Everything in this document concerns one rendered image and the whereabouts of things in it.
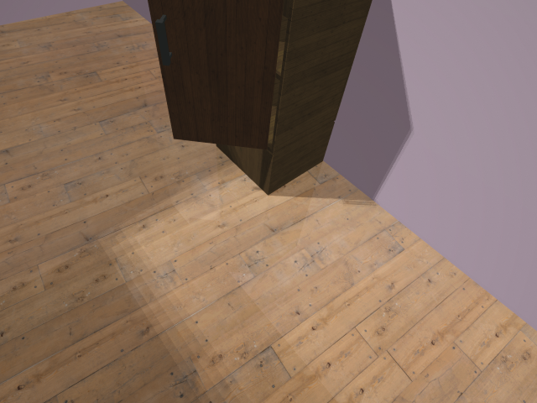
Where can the handle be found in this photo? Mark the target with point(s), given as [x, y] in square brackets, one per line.
[163, 43]

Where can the cupboard door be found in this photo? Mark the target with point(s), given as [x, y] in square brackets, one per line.
[219, 85]

